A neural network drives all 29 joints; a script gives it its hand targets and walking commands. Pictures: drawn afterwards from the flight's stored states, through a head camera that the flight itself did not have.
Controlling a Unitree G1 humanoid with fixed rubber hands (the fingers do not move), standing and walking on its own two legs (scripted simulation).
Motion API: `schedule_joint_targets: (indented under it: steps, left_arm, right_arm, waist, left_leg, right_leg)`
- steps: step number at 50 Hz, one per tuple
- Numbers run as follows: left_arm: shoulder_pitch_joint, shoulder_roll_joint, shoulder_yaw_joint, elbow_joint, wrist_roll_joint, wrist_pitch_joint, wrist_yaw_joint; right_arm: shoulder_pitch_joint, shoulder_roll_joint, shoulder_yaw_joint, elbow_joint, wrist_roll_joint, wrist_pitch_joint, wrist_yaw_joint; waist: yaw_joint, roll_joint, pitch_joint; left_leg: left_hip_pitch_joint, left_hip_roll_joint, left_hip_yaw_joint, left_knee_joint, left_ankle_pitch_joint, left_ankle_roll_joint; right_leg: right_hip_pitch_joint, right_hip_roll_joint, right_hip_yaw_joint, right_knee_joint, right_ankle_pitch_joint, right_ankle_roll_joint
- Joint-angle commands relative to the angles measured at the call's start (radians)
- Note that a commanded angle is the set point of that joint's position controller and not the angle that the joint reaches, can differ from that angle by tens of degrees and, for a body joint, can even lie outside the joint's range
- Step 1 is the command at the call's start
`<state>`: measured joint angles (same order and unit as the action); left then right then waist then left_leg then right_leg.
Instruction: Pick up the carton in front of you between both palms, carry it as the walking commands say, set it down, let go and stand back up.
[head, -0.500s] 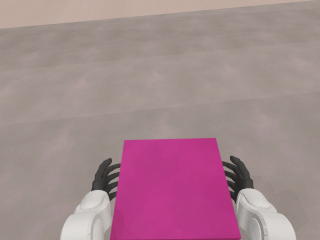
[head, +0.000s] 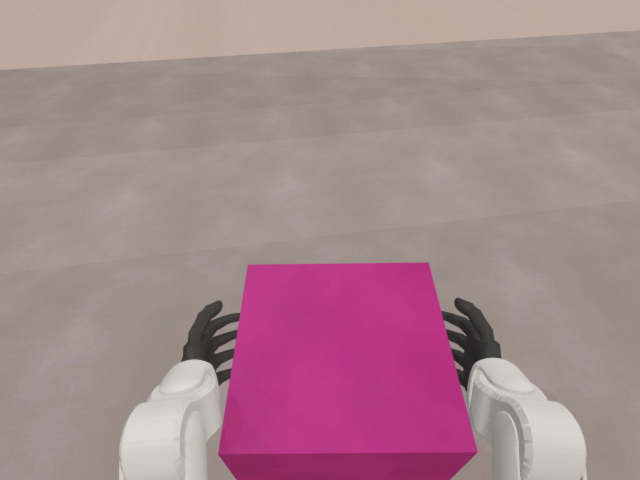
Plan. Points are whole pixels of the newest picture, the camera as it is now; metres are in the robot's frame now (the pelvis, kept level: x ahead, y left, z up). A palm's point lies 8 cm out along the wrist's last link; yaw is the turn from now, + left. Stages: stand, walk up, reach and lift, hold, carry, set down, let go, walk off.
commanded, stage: carry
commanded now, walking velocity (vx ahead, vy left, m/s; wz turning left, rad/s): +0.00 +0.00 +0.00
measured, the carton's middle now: (338, 392) +0.25 +0.00 +0.02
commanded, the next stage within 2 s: none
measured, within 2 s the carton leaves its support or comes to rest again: neither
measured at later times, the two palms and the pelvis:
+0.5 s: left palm (227, 364) +0.28 +0.14 +0.04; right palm (465, 359) +0.28 -0.16 +0.04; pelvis +0.00 -0.01 +0.00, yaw +0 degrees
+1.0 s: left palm (224, 370) +0.28 +0.14 +0.03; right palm (462, 363) +0.28 -0.16 +0.04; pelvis -0.02 -0.01 +0.00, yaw +0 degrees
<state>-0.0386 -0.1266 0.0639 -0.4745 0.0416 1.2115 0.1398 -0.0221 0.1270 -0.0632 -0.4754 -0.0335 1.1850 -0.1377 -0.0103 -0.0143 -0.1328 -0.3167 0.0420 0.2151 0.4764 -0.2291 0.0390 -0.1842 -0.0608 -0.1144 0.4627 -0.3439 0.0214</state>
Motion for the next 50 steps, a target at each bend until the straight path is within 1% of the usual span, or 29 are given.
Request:
schedule_joint_targets:
  steps: [1,2,3,8,9,11,12,14,15,16,17,18,19,20,22,24,27,28,30,33,37,38,41,43,44,45,47,49,50]
  left_arm:
    - [-0.391,-0.705,-0.623,-0.019,-0.233,-0.025,-0.129]
    - [-0.391,-0.699,-0.617,-0.002,-0.235,-0.030,-0.133]
    - [-0.410,-0.698,-0.610,0.031,-0.219,-0.050,-0.142]
    - [-0.443,-0.725,-0.564,0.158,-0.170,-0.126,-0.196]
    - [-0.453,-0.747,-0.558,0.161,-0.168,-0.148,-0.204]
    - [-0.428,-0.748,-0.546,0.237,-0.143,-0.174,-0.219]
    - [-0.473,-0.775,-0.570,0.166,-0.160,-0.194,-0.227]
    - [-0.482,-0.765,-0.548,0.239,-0.136,-0.222,-0.239]
    - [-0.486,-0.778,-0.511,0.286,-0.122,-0.237,-0.247]
    - [-0.470,-0.779,-0.509,0.303,-0.124,-0.256,-0.256]
    - [-0.469,-0.784,-0.484,0.354,-0.096,-0.281,-0.256]
    - [-0.516,-0.772,-0.491,0.351,-0.075,-0.305,-0.258]
    - [-0.558,-0.787,-0.469,0.365,-0.081,-0.333,-0.268]
    - [-0.528,-0.817,-0.465,0.400,-0.082,-0.354,-0.276]
    - [-0.553,-0.788,-0.409,0.468,-0.044,-0.388,-0.285]
    - [-0.600,-0.784,-0.409,0.492,-0.037,-0.438,-0.297]
    - [-0.581,-0.821,-0.349,0.693,-0.008,-0.512,-0.314]
    - [-0.630,-0.816,-0.356,0.642,-0.005,-0.545,-0.321]
    - [-0.680,-0.812,-0.345,0.659,-0.006,-0.571,-0.330]
    - [-0.667,-0.838,-0.377,0.667,-0.006,-0.585,-0.329]
    - [-0.679,-0.909,-0.459,0.557,-0.068,-0.570,-0.339]
    - [-0.616,-0.923,-0.442,0.599,-0.047,-0.544,-0.341]
    - [-0.645,-0.896,-0.453,0.547,-0.061,-0.531,-0.340]
    - [-0.626,-0.865,-0.438,0.616,-0.041,-0.511,-0.345]
    - [-0.599,-0.860,-0.388,0.591,-0.017,-0.516,-0.343]
    - [-0.605,-0.873,-0.440,0.551,-0.038,-0.513,-0.335]
    - [-0.641,-0.847,-0.408,0.609,-0.036,-0.518,-0.339]
    - [-0.635,-0.870,-0.401,0.597,-0.018,-0.519,-0.345]
    - [-0.624,-0.885,-0.433,0.590,-0.059,-0.518,-0.344]
  right_arm:
    - [-0.359,0.704,0.631,-0.019,0.230,-0.007,0.129]
    - [-0.363,0.714,0.621,-0.005,0.233,-0.016,0.133]
    - [-0.394,0.698,0.619,0.017,0.199,-0.032,0.140]
    - [-0.457,0.740,0.582,0.133,0.176,-0.116,0.178]
    - [-0.501,0.762,0.585,0.149,0.181,-0.130,0.189]
    - [-0.478,0.761,0.584,0.190,0.171,-0.158,0.202]
    - [-0.490,0.803,0.599,0.179,0.174,-0.171,0.213]
    - [-0.501,0.804,0.561,0.262,0.169,-0.201,0.222]
    - [-0.542,0.787,0.573,0.243,0.150,-0.222,0.226]
    - [-0.485,0.783,0.548,0.297,0.123,-0.230,0.231]
    - [-0.518,0.777,0.516,0.336,0.115,-0.262,0.239]
    - [-0.550,0.810,0.532,0.338,0.128,-0.293,0.252]
    - [-0.558,0.791,0.492,0.372,0.089,-0.310,0.254]
    - [-0.603,0.802,0.527,0.347,0.114,-0.332,0.261]
    - [-0.545,0.794,0.426,0.506,0.043,-0.360,0.271]
    - [-0.563,0.798,0.381,0.563,0.036,-0.410,0.287]
    - [-0.641,0.781,0.357,0.640,0.007,-0.489,0.297]
    - [-0.658,0.803,0.369,0.652,0.007,-0.505,0.303]
    - [-0.705,0.838,0.352,0.675,0.007,-0.550,0.322]
    - [-0.690,0.873,0.366,0.695,0.028,-0.570,0.337]
    - [-0.678,0.931,0.454,0.575,0.074,-0.538,0.335]
    - [-0.643,0.912,0.453,0.593,0.061,-0.518,0.332]
    - [-0.651,0.912,0.474,0.536,0.069,-0.503,0.326]
    - [-0.607,0.857,0.403,0.602,0.018,-0.491,0.326]
    - [-0.641,0.888,0.430,0.569,0.033,-0.488,0.322]
    - [-0.629,0.909,0.453,0.575,0.070,-0.480,0.327]
    - [-0.600,0.883,0.387,0.660,0.021,-0.484,0.330]
    - [-0.657,0.896,0.415,0.606,0.028,-0.487,0.331]
    - [-0.644,0.901,0.448,0.579,0.053,-0.489,0.330]
  waist:
    - [0.003,0.016,-0.176]
    - [0.004,0.034,-0.202]
    - [0.009,-0.016,-0.190]
    - [0.009,0.016,-0.195]
    - [0.014,-0.040,-0.199]
    - [0.004,0.013,-0.257]
    - [0.008,-0.011,-0.222]
    - [0.004,-0.038,-0.229]
    - [0.004,-0.049,-0.189]
    - [0.005,-0.033,-0.221]
    - [0.007,0.015,-0.219]
    - [0.003,0.053,-0.226]
    - [0.010,0.042,-0.202]
    - [-0.001,0.000,-0.194]
    - [0.003,-0.017,-0.172]
    - [0.001,0.021,-0.154]
    - [0.006,-0.016,-0.190]
    - [0.005,-0.034,-0.177]
    - [0.006,0.024,-0.131]
    - [0.008,0.026,-0.156]
    - [0.006,0.018,-0.252]
    - [0.008,0.028,-0.271]
    - [0.004,0.032,-0.252]
    - [0.011,0.033,-0.202]
    - [0.011,-0.008,-0.215]
    - [0.005,0.023,-0.231]
    - [0.007,-0.011,-0.212]
    - [0.006,0.046,-0.221]
    - [0.011,0.016,-0.241]
  left_leg:
    - [0.176,0.126,-0.108,0.062,0.580,-0.008]
    - [0.179,0.132,-0.114,0.052,0.555,-0.022]
    - [0.157,0.115,-0.103,0.056,0.560,-0.027]
    - [0.218,0.126,-0.103,0.076,0.585,-0.020]
    - [0.208,0.115,-0.097,0.081,0.606,-0.025]
    - [0.203,0.131,-0.105,0.082,0.539,-0.009]
    - [0.201,0.124,-0.109,0.071,0.479,-0.025]
    - [0.168,0.115,-0.100,0.076,0.430,-0.014]
    - [0.169,0.112,-0.115,0.062,0.516,-0.011]
    - [0.179,0.112,-0.118,0.053,0.451,-0.012]
    - [0.207,0.119,-0.107,0.077,0.512,-0.015]
    - [0.208,0.116,-0.103,0.059,0.455,-0.021]
    - [0.159,0.123,-0.120,0.051,0.402,-0.019]
    - [0.162,0.120,-0.116,0.038,0.365,-0.017]
    - [0.204,0.119,-0.107,0.035,0.332,-0.039]
    - [0.173,0.118,-0.122,0.015,0.280,-0.034]
    - [0.162,0.125,-0.113,0.022,0.269,-0.021]
    - [0.163,0.115,-0.118,0.010,0.253,-0.023]
    - [0.137,0.118,-0.115,-0.015,0.174,-0.026]
    - [0.144,0.136,-0.134,-0.028,0.205,-0.023]
    - [0.184,0.143,-0.136,0.018,0.309,-0.008]
    - [0.199,0.138,-0.129,0.006,0.330,-0.019]
    - [0.166,0.124,-0.120,0.024,0.330,-0.007]
    - [0.162,0.132,-0.122,0.002,0.382,-0.017]
    - [0.177,0.139,-0.131,0.000,0.397,-0.016]
    - [0.209,0.138,-0.146,0.008,0.372,-0.016]
    - [0.156,0.122,-0.119,0.012,0.316,-0.008]
    - [0.179,0.125,-0.119,0.008,0.320,-0.019]
    - [0.197,0.133,-0.129,0.005,0.316,-0.011]
  right_leg:
    - [0.030,-0.093,0.066,0.020,0.672,-0.009]
    - [0.024,-0.103,0.071,0.024,0.649,-0.023]
    - [0.039,-0.096,0.066,0.041,0.701,-0.010]
    - [0.038,-0.092,0.061,0.028,0.653,-0.008]
    - [0.033,-0.077,0.039,0.040,0.679,-0.007]
    - [0.077,-0.104,0.070,0.042,0.637,-0.016]
    - [0.040,-0.108,0.069,0.042,0.662,-0.032]
    - [0.083,-0.095,0.057,0.030,0.649,-0.017]
    - [0.053,-0.099,0.059,0.041,0.665,-0.022]
    - [0.046,-0.097,0.052,0.043,0.605,-0.028]
    - [0.052,-0.098,0.074,0.035,0.696,-0.023]
    - [0.044,-0.103,0.071,0.019,0.535,-0.027]
    - [0.072,-0.099,0.077,0.003,0.506,-0.033]
    - [0.045,-0.095,0.068,0.007,0.507,-0.029]
    - [-0.009,-0.091,0.080,-0.007,0.500,-0.031]
    - [0.008,-0.103,0.085,-0.026,0.447,-0.036]
    - [0.046,-0.104,0.084,-0.035,0.472,-0.037]
    - [0.029,-0.102,0.077,-0.015,0.408,-0.043]
    - [-0.020,-0.096,0.079,-0.057,0.301,-0.047]
    - [-0.017,-0.084,0.080,-0.050,0.220,-0.042]
    - [0.022,-0.101,0.084,-0.004,0.380,-0.052]
    - [0.023,-0.096,0.082,0.012,0.416,-0.053]
    - [0.052,-0.081,0.078,0.005,0.370,-0.032]
    - [0.000,-0.082,0.057,0.019,0.330,-0.036]
    - [-0.028,-0.071,0.049,0.015,0.318,-0.036]
    - [-0.045,-0.081,0.077,0.015,0.327,-0.046]
    - [0.009,-0.084,0.069,0.002,0.356,-0.033]
    - [-0.014,-0.089,0.078,0.005,0.340,-0.047]
    - [-0.006,-0.090,0.080,-0.005,0.323,-0.051]
